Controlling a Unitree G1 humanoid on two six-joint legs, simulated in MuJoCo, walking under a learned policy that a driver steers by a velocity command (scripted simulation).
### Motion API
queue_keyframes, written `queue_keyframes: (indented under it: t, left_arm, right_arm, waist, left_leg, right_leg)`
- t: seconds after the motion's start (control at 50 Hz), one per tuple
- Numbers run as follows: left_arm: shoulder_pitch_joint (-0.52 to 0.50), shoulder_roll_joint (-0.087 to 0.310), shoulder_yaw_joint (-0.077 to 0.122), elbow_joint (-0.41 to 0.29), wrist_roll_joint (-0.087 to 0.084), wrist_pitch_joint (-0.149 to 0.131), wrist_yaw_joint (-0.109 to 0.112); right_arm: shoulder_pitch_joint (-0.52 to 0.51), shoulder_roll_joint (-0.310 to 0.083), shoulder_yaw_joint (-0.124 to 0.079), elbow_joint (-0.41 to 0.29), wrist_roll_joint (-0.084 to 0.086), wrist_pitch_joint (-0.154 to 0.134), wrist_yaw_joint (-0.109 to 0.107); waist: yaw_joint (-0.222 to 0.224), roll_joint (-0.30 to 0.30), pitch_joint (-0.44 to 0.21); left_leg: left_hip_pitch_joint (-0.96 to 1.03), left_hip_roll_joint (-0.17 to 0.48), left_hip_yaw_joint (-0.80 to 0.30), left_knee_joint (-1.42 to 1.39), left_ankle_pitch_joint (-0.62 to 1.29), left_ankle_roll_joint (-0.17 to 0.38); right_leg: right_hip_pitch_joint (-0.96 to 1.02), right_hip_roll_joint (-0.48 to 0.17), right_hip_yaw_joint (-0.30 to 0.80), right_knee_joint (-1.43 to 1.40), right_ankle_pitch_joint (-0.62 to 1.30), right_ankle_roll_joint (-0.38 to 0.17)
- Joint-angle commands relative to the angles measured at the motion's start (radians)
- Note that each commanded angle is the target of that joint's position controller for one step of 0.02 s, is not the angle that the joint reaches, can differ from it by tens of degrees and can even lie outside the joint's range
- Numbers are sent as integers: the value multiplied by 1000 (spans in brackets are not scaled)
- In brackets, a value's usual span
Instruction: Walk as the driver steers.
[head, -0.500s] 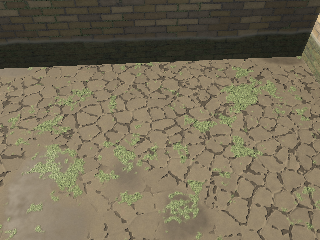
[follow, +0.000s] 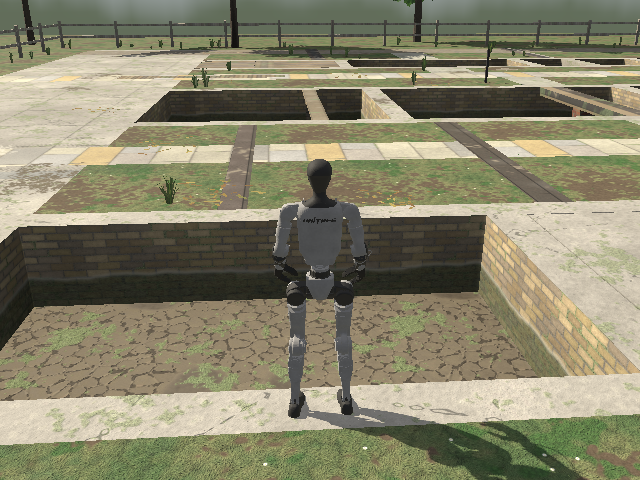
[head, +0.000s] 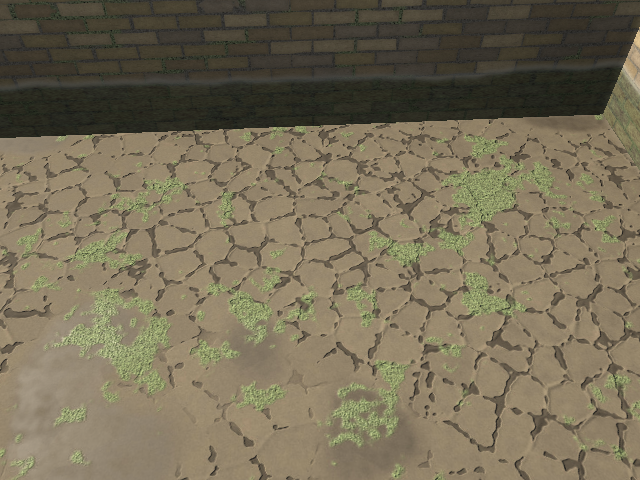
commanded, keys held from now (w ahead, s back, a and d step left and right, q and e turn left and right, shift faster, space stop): w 1.00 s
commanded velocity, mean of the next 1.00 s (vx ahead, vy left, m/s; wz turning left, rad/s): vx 0.50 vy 0.00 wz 0.00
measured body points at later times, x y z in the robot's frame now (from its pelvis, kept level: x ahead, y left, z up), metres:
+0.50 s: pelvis -0.01 +0.00 +0.00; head +0.00 +0.00 +0.45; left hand +0.18 +0.20 -0.08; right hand +0.17 -0.20 -0.08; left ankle -0.03 +0.13 -0.75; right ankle +0.00 -0.14 -0.75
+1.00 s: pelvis -0.01 +0.00 +0.00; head -0.01 +0.00 +0.45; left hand +0.18 +0.20 -0.07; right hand +0.17 -0.19 -0.08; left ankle -0.03 +0.13 -0.75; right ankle +0.00 -0.14 -0.75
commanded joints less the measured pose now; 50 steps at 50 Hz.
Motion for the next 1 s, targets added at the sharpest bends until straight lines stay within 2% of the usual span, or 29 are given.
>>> queue_keyframes:
  t: [0.02, 0.32, 0.34, 0.78, 0.8, 0.88, 1.0]
  left_arm:
    - [-58, 78, 26, -91, 1, -16, 3]
    - [-56, 75, 26, -86, -1, -16, 3]
    - [-51, 77, 29, -88, -8, -12, 7]
    - [-39, 72, 31, -92, -6, -5, 13]
    - [-49, 61, 27, -98, -4, -6, 5]
    - [-56, 68, 28, -96, -2, -10, -1]
    - [-57, 67, 27, -96, -3, -11, 0]
  right_arm:
    - [-55, -79, -26, -90, 0, -16, -2]
    - [-47, -77, -27, -89, 1, -16, -2]
    - [-39, -75, -25, -82, 5, -17, 1]
    - [-31, -72, -24, -64, 7, -23, 7]
    - [-45, -79, -25, -72, 6, -28, 14]
    - [-43, -72, -24, -77, 9, -28, 15]
    - [-41, -76, -26, -79, 9, -27, 16]
  waist:
    - [0, 8, -74]
    - [-1, 6, -67]
    - [-3, 12, -53]
    - [-1, 7, -56]
    - [5, 46, -66]
    - [-1, 9, -58]
    - [0, 2, -61]
  left_leg:
    - [-13, 54, -50, -30, 194, 24]
    - [-23, 53, -50, -38, 159, 24]
    - [-26, 49, -53, -38, 156, 27]
    - [-28, 48, -55, -48, 133, 34]
    - [-10, 53, -64, -42, 119, 38]
    - [-5, 56, -72, -39, 115, 44]
    - [-6, 56, -72, -37, 125, 43]
  right_leg:
    - [59, -45, 46, -15, 188, -29]
    - [52, -44, 46, -25, 161, -30]
    - [44, -46, 54, -27, 173, -27]
    - [43, -39, 51, -33, 137, -22]
    - [27, -47, 56, -35, 115, -18]
    - [4, -45, 53, -40, 113, -17]
    - [10, -48, 56, -36, 124, -20]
